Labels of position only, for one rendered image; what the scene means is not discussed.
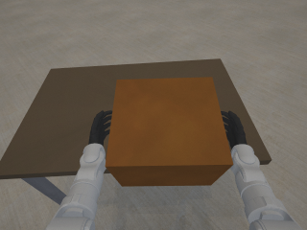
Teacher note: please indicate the robot right upper arm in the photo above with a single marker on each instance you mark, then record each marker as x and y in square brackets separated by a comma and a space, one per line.
[273, 224]

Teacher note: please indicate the carton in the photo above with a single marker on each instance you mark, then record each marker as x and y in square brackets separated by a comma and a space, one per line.
[167, 132]

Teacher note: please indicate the left robot hand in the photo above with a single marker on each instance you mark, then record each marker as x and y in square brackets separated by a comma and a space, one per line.
[97, 133]

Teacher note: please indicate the table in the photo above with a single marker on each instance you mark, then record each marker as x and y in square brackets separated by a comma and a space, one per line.
[56, 128]

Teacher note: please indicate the robot right forearm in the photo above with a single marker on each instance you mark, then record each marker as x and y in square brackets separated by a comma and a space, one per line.
[254, 189]

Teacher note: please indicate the right robot hand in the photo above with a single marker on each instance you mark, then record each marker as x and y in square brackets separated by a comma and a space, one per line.
[235, 132]

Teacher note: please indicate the robot left upper arm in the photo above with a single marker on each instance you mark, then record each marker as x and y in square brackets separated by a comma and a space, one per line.
[71, 223]

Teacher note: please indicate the robot left forearm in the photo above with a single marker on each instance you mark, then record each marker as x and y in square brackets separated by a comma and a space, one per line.
[81, 201]

